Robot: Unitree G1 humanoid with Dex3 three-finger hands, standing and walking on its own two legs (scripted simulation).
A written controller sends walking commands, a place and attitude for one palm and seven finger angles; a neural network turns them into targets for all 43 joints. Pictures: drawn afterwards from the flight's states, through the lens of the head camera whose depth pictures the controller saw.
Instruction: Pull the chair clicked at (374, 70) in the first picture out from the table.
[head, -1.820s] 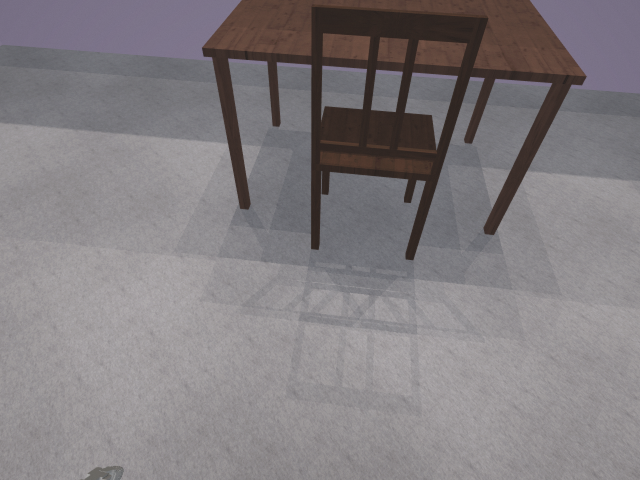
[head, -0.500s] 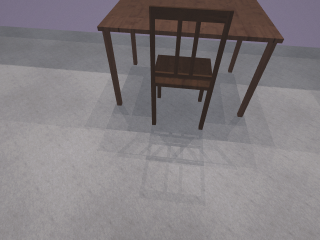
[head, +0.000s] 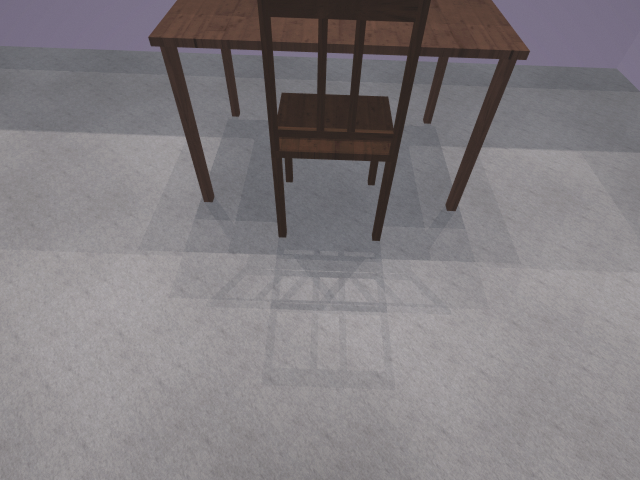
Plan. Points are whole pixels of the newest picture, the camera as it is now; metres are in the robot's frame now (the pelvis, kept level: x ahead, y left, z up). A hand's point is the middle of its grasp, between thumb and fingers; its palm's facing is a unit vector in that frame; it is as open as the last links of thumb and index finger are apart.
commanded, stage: walk to a spot facing it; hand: left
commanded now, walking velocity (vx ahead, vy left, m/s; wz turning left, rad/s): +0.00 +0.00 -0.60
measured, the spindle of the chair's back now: (321, 79) +1.14 +0.08 -0.07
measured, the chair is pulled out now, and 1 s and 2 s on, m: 0.00 0.00 0.00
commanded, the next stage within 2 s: turn to face it in 2.00 s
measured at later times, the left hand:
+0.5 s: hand out of the picture +0.06 +0.20 -0.16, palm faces -0.16 -0.96 -0.21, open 7.4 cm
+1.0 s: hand (294, 384) +0.29 +0.07 -0.17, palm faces -0.60 -0.79 -0.12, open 7.4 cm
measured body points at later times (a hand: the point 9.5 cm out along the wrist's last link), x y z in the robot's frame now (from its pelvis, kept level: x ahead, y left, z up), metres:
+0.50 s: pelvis -0.01 +0.01 +0.00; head +0.01 +0.01 +0.45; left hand +0.07 +0.25 -0.15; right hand +0.03 -0.27 -0.13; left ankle +0.00 +0.14 -0.71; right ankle +0.01 -0.10 -0.73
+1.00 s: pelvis +0.10 -0.01 +0.00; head +0.14 -0.01 +0.44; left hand +0.33 +0.11 -0.16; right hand -0.13 -0.12 -0.13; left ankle +0.01 +0.13 -0.73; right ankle +0.15 -0.19 -0.68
